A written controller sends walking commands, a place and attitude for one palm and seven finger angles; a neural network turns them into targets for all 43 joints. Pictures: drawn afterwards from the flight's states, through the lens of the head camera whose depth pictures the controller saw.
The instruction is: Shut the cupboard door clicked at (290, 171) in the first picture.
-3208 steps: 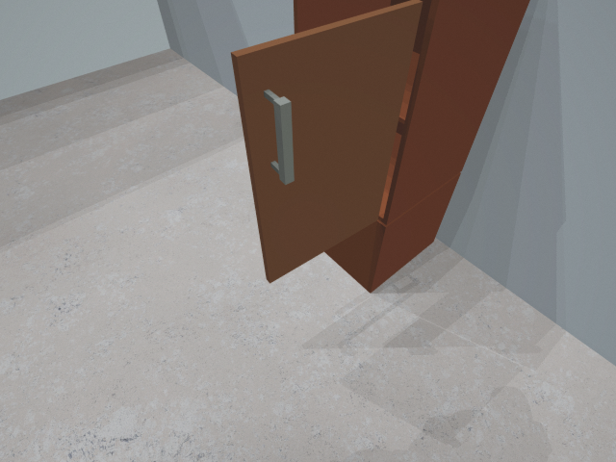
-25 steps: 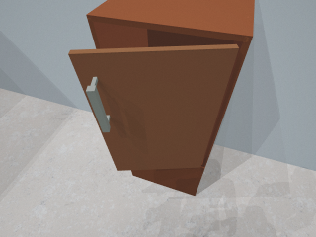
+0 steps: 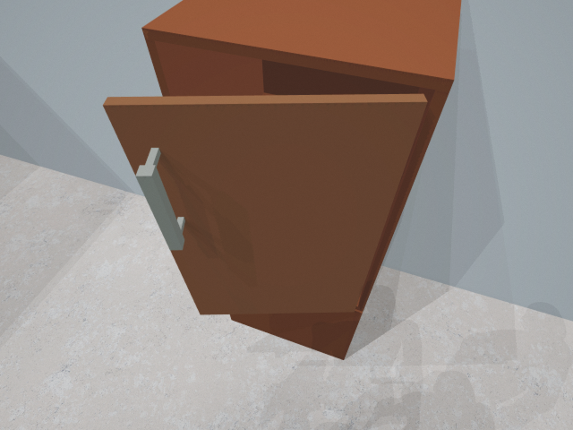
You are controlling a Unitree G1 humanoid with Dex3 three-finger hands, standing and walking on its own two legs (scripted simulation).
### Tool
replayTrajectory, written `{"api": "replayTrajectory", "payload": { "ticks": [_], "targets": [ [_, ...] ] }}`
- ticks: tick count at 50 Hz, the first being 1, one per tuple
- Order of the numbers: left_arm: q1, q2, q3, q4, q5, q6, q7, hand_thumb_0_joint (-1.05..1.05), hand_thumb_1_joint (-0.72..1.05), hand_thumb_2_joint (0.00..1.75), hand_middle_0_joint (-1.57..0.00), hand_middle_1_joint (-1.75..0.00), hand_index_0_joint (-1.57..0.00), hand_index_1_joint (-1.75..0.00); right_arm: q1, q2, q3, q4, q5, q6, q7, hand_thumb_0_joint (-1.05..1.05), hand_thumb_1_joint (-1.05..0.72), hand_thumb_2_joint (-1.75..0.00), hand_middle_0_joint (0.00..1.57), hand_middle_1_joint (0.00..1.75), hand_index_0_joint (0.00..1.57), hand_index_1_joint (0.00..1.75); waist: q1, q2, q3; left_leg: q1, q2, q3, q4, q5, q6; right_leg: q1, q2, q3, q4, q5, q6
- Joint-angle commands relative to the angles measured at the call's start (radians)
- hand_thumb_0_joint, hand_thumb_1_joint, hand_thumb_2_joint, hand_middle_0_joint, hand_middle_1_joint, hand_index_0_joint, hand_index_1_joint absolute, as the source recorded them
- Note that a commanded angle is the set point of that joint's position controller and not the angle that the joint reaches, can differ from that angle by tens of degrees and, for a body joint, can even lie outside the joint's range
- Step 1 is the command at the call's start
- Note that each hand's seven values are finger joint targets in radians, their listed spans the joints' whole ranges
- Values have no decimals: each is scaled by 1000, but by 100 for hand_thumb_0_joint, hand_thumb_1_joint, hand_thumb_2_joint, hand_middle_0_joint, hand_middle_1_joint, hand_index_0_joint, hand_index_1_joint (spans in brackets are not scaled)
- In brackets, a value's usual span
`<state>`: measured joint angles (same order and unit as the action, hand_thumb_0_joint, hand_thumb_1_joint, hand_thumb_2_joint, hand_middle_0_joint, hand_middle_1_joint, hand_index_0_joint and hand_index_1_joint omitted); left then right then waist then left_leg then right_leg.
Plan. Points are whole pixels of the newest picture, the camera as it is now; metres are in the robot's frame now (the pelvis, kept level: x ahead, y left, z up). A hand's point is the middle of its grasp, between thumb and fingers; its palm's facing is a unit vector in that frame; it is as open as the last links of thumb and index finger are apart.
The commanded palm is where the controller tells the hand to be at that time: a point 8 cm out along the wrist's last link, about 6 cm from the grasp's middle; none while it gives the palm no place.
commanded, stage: look again from close up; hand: left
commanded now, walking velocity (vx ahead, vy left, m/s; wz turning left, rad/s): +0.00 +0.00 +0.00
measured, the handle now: (166, 202) +0.39 +0.20 +0.10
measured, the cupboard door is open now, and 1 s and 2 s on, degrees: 21 21 21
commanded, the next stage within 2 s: raise the hand and make a fist in 0.18 s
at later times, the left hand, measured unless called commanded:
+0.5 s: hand (183, 360) +0.21 +0.16 +0.00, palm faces +0.26 -0.95 -0.16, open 7.0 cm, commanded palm +0.11 +0.20 -0.05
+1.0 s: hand (197, 387) +0.17 +0.13 +0.00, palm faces -0.10 -0.99 -0.02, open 4.7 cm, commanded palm +0.13 +0.21 +0.01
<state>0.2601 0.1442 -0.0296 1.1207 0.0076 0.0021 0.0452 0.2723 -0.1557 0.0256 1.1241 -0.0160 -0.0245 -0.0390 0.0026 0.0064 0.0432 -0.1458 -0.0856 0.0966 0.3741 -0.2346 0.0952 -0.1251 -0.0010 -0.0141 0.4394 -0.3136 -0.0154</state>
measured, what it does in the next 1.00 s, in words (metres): lowers itself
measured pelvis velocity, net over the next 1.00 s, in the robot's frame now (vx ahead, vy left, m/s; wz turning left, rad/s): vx -0.04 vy -0.04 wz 0.04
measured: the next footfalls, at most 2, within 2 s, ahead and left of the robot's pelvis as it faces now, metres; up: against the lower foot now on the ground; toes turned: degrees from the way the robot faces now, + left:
none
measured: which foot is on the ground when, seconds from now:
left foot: down 0.00-1.00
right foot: down 0.00-1.00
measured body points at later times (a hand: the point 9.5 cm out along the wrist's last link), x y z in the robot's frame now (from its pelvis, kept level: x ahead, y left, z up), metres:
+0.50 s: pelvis +0.00 -0.03 -0.02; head -0.01 -0.06 +0.43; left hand +0.19 +0.20 +0.01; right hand +0.10 -0.28 -0.14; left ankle -0.02 +0.06 -0.74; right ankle -0.01 -0.11 -0.74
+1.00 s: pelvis -0.04 -0.04 -0.07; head +0.00 -0.05 +0.38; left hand +0.17 +0.18 +0.01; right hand +0.17 -0.25 -0.14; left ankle -0.02 +0.07 -0.74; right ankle -0.01 -0.11 -0.74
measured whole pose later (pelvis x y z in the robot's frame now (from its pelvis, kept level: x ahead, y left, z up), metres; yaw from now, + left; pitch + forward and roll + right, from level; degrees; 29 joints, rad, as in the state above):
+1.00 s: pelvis -0.04 -0.04 -0.07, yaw +2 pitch +9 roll -1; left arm 0.32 0.25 0.09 -0.02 -0.29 -0.33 -0.34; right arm 0.20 -0.21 0.05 0.55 0.04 -0.24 -0.07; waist 0.02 0.03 -0.10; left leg -0.73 -0.05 -0.07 1.03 -0.47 0.01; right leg -0.71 0.07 -0.10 0.99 -0.45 -0.08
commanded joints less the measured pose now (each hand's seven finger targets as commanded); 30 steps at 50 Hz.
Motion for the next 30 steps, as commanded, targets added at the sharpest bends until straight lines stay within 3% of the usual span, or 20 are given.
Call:
{"api": "replayTrajectory", "payload": {
  "ticks": [1,10,13,14,15,16,17,18,19,20,21,22,24,25,26,27,28,29,30],
  "targets": [
    [71,91,17,-15,1,-16,3,0,90,90,-20,-30,-20,-30,69,-90,-17,-15,6,-15,-4,0,-90,-90,20,30,20,30,-5,-28,29,37,191,-165,-62,251,-29,-71,-107,105,-68,202,-34],
    [92,95,16,-10,-1,-24,5,0,90,90,-20,-30,-20,-30,56,-90,-17,-3,5,-17,-7,0,-90,-90,20,30,20,30,-3,3,-6,68,191,-155,-42,317,-33,-34,-111,109,-70,289,-38],
    [97,95,17,-9,1,-27,5,0,90,90,-20,-30,-20,-30,54,-89,-17,-1,7,-17,-8,0,-90,-90,20,30,20,30,-3,-13,-8,68,191,-151,-34,325,-34,-21,-113,109,-73,327,-38],
    [159,110,23,4,23,-60,41,0,90,90,-20,-30,-20,-30,8,-126,-25,-68,18,-22,3,0,-90,-90,20,30,20,30,6,-55,-19,13,206,-140,185,608,-64,-53,-131,102,-29,677,11],
    [-680,614,362,-1603,-95,-311,88,0,90,90,-20,-30,-20,-30,180,-351,-70,-343,53,-211,-79,0,-90,-90,20,30,20,30,-181,86,-421,370,154,-172,155,685,-59,-163,1,-45,270,576,22],
    [-18,184,13,-1317,-122,-252,112,0,90,90,-22,-32,-22,-32,79,-209,10,-320,89,-319,-106,0,-90,-90,20,30,20,30,-98,414,-465,530,184,-205,108,751,-68,-277,54,-50,410,71,3],
    [-30,149,65,-1296,-148,-194,158,0,90,90,-24,-34,-24,-34,34,-203,-25,-265,60,-343,-99,0,-90,-90,20,30,20,30,-37,403,-428,385,175,-198,48,754,-119,-256,33,-35,391,-50,-8],
    [220,-92,-88,-986,-133,-58,139,0,90,90,-25,-36,-25,-36,28,-142,-33,-251,66,-339,-54,0,-90,-90,20,30,20,30,-55,212,-251,185,187,-209,-35,611,-105,-330,7,-31,355,-75,2],
    [28,-52,-109,-1235,-158,-78,127,0,90,90,-27,-38,-27,-38,41,-200,-65,-345,65,-341,-18,0,-90,-90,20,30,20,30,-54,146,-148,67,176,-193,45,503,-100,-304,-15,-30,263,-23,-4],
    [24,-28,-78,-1240,-147,-108,109,0,90,90,-29,-40,-29,-40,7,-213,-78,-394,58,-351,-10,0,-90,-90,20,30,20,30,-57,87,-94,-35,156,-189,107,359,-110,-293,-17,-45,189,27,-13],
    [7,5,-43,-1186,-134,-147,92,0,90,90,-31,-42,-31,-42,-21,-225,-76,-424,53,-357,-6,0,-90,-90,20,30,20,30,-63,-26,-19,-148,122,-186,158,190,-112,-306,-21,-40,128,67,-21],
    [98,36,17,-1088,-134,-180,69,0,90,90,-33,-44,-33,-44,-25,-226,-85,-459,43,-361,2,0,-90,-90,20,30,20,30,-55,-128,-2,-226,88,-178,204,94,-104,-321,-36,-20,75,36,-25],
    [318,-7,64,-917,-178,-297,-19,0,90,90,-36,-48,-36,-48,-64,-213,-87,-510,30,-351,14,0,-90,-90,20,30,20,30,-7,-413,33,-408,62,-167,298,-12,-92,-396,-45,7,106,-22,-4],
    [409,4,123,-891,-208,-364,-86,0,90,90,-38,-50,-38,-50,-78,-217,-93,-526,25,-341,23,0,-90,-90,20,30,20,30,17,-488,-5,-483,53,-160,355,12,-93,-369,-59,46,162,196,22],
    [480,30,183,-877,-243,-433,-161,0,90,90,-40,-52,-40,-52,-82,-208,-103,-539,22,-326,29,0,-90,-90,20,30,20,30,42,-591,-76,-567,36,-139,404,-19,-106,-305,-80,106,208,314,56],
    [545,73,250,-849,-276,-489,-238,0,90,90,-42,-54,-42,-54,-87,-206,-111,-558,32,-308,41,0,-90,-90,20,30,20,30,77,-514,-124,-620,25,-127,440,-48,-121,-239,-97,141,260,435,59],
    [517,105,274,-882,-305,-542,-317,0,90,90,-44,-56,-44,-56,-110,-206,-109,-588,35,-300,52,0,-90,-90,20,30,20,30,80,-428,-164,-662,11,-116,470,-91,-129,-227,-115,178,282,418,58],
    [463,170,333,-921,-305,-569,-349,0,90,90,-46,-58,-46,-58,-132,-208,-113,-622,39,-285,52,0,-90,-90,20,30,20,30,91,-282,-188,-679,-1,-99,492,-126,-124,-234,-122,226,284,326,49],
    [433,221,363,-1010,-289,-570,-356,0,90,90,-47,-60,-47,-60,-156,-203,-111,-666,40,-269,53,0,-90,-90,20,30,20,30,108,-76,-192,-659,-8,-76,488,-123,-113,-260,-118,247,275,190,32]
  ]
}}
